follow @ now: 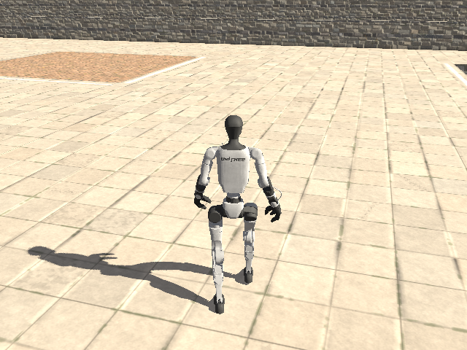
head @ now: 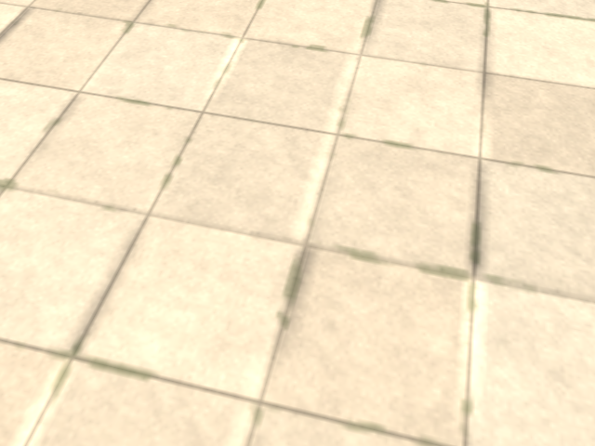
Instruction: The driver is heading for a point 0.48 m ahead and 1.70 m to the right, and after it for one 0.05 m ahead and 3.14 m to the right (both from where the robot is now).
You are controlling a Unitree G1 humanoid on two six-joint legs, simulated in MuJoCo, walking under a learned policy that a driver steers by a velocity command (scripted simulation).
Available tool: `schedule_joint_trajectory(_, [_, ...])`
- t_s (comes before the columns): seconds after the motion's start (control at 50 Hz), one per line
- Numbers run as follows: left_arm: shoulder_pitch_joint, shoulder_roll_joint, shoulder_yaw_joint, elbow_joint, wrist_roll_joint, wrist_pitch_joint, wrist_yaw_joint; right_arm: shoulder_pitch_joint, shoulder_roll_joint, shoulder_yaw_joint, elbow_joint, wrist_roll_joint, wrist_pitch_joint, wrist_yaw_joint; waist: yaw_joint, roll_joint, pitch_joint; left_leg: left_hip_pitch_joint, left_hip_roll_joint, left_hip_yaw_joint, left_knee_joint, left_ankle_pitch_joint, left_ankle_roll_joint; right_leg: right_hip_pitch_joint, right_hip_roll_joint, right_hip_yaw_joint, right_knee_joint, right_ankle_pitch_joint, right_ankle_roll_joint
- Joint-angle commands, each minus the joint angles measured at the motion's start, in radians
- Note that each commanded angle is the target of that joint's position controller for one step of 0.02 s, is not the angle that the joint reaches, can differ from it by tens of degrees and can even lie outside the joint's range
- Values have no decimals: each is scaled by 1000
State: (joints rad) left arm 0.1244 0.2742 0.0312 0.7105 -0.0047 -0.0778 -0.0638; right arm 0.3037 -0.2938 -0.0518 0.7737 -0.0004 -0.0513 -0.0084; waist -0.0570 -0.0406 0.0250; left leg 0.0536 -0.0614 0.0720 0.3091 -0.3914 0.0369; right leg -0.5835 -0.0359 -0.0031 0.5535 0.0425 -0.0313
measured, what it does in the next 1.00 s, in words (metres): walks ahead, turning right: right foot, then left foot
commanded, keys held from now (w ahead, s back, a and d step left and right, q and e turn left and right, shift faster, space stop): e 1.00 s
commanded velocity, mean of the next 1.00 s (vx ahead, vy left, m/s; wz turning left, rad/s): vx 0.07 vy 0.00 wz -0.54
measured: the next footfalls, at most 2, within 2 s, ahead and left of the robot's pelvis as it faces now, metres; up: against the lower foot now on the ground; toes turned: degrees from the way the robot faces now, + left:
right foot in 0.02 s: +0.21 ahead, -0.10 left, +0.00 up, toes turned -2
left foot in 0.50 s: +0.26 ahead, +0.11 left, +0.00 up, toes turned -24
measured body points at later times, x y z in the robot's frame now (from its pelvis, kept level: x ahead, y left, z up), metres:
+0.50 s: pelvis +0.14 +0.01 +0.00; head +0.17 +0.01 +0.45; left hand +0.37 +0.24 -0.09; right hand +0.21 -0.30 -0.09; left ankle +0.22 +0.13 -0.73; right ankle +0.17 -0.10 -0.73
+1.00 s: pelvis +0.13 -0.01 +0.00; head +0.15 -0.05 +0.45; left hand +0.43 +0.13 -0.07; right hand +0.08 -0.33 -0.11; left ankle +0.20 +0.13 -0.67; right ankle +0.08 -0.09 -0.73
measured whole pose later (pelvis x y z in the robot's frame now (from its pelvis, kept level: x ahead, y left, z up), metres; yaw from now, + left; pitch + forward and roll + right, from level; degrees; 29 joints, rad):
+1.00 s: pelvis +0.13 -0.01 +0.00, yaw -36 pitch +2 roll +1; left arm 0.19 0.30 0.07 0.60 0.01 0.05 -0.01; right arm 0.14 -0.32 -0.09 0.72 -0.01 0.02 -0.03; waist -0.01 0.04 0.05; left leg -0.45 0.07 0.02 0.98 -0.52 -0.07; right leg -0.31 0.02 0.01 0.57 -0.30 -0.05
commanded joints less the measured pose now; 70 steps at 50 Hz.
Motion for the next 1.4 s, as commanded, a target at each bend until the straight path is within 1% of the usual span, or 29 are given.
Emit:
schedule_joint_trajectory(0.02, [157,177,72,-41,10,-15,-2,-47,-167,-44,-62,8,17,-29,128,102,-124,-42,211,-3,371,1014,41,265,93,-57,-75,1,-58])
schedule_joint_trajectory(0.04, [253,259,91,-41,14,-10,15,-9,-133,-28,-89,-18,13,-35,151,-30,-245,-244,143,26,685,664,-20,542,-72,159,-42,391,-130])
schedule_joint_trajectory(0.06, [212,320,90,-69,22,-10,18,163,-23,7,-104,-41,-1,-13,33,-248,-409,-639,-56,-59,1058,-295,-94,910,-349,624,-14,648,-370])
schedule_joint_trajectory(0.08, [237,234,80,-90,9,5,23,109,-133,-8,-77,-22,-10,3,128,-90,-526,-664,-14,-214,1133,-269,-86,922,-316,642,-74,483,-363])
schedule_joint_trajectory(0.1, [174,201,70,-105,5,16,29,-2,-153,-15,-112,12,-9,7,133,-57,-393,-725,29,-207,1112,-195,-73,813,-272,521,-103,363,-319])
schedule_joint_trajectory(0.14, [90,163,58,-119,-10,41,45,-83,-146,-16,-131,-3,10,-13,92,46,-186,-720,86,-175,979,-88,-81,522,-200,413,-177,199,-258])
schedule_joint_trajectory(0.22, [36,184,69,-132,14,54,58,-20,-100,-10,-113,-14,37,-32,24,-41,-139,-568,75,-147,751,-35,-111,280,-122,331,-229,223,-243])
schedule_joint_trajectory(0.28, [39,205,79,-131,2,70,78,-42,-96,-10,-109,-16,43,-40,35,-42,-193,-551,64,-164,652,61,-133,284,-107,336,-208,146,-223])
schedule_joint_trajectory(0.36, [23,200,80,-141,-4,100,94,-119,-89,-13,-129,-6,45,-34,60,-83,-156,-531,46,-180,518,126,-133,253,-68,392,-222,-194,-180])
schedule_joint_trajectory(0.44, [40,193,82,-143,-5,114,92,-141,-97,-21,-138,2,17,-20,75,-125,-145,-470,26,-185,341,91,-108,318,-74,480,-170,-147,-168])
schedule_joint_trajectory(0.48, [19,179,78,-149,-17,121,93,-86,-103,-31,-120,5,4,-13,33,-122,-141,-342,34,-167,114,214,-79,312,-38,489,-109,-110,-128])
schedule_joint_trajectory(0.5, [47,144,68,-149,-17,122,93,-66,-153,-46,-119,-6,3,-16,42,-56,-156,-231,154,-245,51,276,-36,245,13,444,-22,-246,-80])
schedule_joint_trajectory(0.52, [115,97,57,-158,-10,117,87,-120,-245,-66,-138,-30,17,-24,116,225,-135,-151,370,-467,32,480,91,74,163,251,176,-554,-11])
schedule_joint_trajectory(0.54, [83,171,78,-170,-3,104,85,-94,-214,-65,-133,-54,22,-21,71,324,-125,-189,477,-607,3,573,221,-27,175,154,410,-687,39])
schedule_joint_trajectory(0.56, [95,226,98,-150,-5,103,83,-121,-165,-51,-149,-45,22,-23,74,230,-117,-201,457,-542,20,566,225,-31,125,165,548,-632,64])
schedule_joint_trajectory(0.62, [120,173,94,-110,-13,138,91,-186,-104,-33,-162,-9,32,-33,78,164,-73,-203,324,-315,50,544,143,-58,98,126,683,-492,117])
schedule_joint_trajectory(0.76, [7,100,63,-180,-17,136,70,-142,-161,-60,-141,-13,61,-39,13,238,-103,-127,340,-176,40,565,175,52,22,12,364,-455,134])
schedule_joint_trajectory(0.84, [26,121,73,-185,-16,144,54,-155,-186,-73,-131,6,59,-23,20,250,-107,-154,371,-146,60,553,168,178,24,-42,181,-429,92])
schedule_joint_trajectory(0.9, [117,125,87,-153,-14,146,48,-161,-167,-71,-111,32,55,-20,75,203,-110,-231,339,-76,181,457,82,371,63,-70,-105,-225,13])
schedule_joint_trajectory(0.92, [152,173,104,-149,-13,143,58,-110,-125,-62,-92,17,52,-15,73,65,-118,-366,280,8,334,292,-2,519,1,55,-175,-38,-32])
schedule_joint_trajectory(0.94, [159,305,129,-177,-7,138,75,-110,-54,-35,-140,-45,51,-9,38,-287,-114,-687,132,83,659,-245,-116,666,-283,446,-160,359,-179])
schedule_joint_trajectory(0.96, [177,280,118,-187,32,113,64,-225,-103,-48,-169,-29,45,-21,134,-218,-163,-737,77,-89,833,-307,-122,566,-360,524,-195,325,-328])
schedule_joint_trajectory(0.98, [143,249,106,-178,36,94,61,-247,-132,-59,-167,-5,49,-26,116,-134,-124,-746,98,-126,895,-232,-111,534,-302,437,-209,235,-300])
schedule_joint_trajectory(1.02, [52,195,90,-176,1,86,73,-219,-136,-68,-138,-9,57,-40,73,-76,-87,-746,115,-146,855,-81,-104,497,-206,342,-205,120,-204])
schedule_joint_trajectory(1.16, [49,195,83,-165,-4,101,101,-215,-86,-53,-136,-3,50,-28,69,-94,-110,-636,60,-147,621,61,-135,476,-140,345,-194,47,-194])
schedule_joint_trajectory(1.3, [22,217,93,-168,-8,116,86,-215,-98,-55,-147,10,28,-4,80,-124,-97,-468,17,-163,371,12,-110,408,-126,501,-162,-9,-197])
schedule_joint_trajectory(1.36, [-21,205,90,-174,-27,124,88,-148,-96,-61,-131,10,14,7,32,-116,-112,-323,14,-147,115,162,-80,392,-78,526,-103,6,-147])
schedule_joint_trajectory(1.38, [-7,183,84,-173,-28,124,92,-122,-123,-70,-124,3,13,4,29,-80,-126,-216,79,-179,45,273,-54,329,-37,497,-56,-104,-99])
schedule_joint_trajectory(1.4, [54,125,69,-168,-12,123,90,-116,-188,-81,-137,-14,19,-4,67,127,-160,-100,288,-363,18,411,26,213,68,359,147,-417,-35])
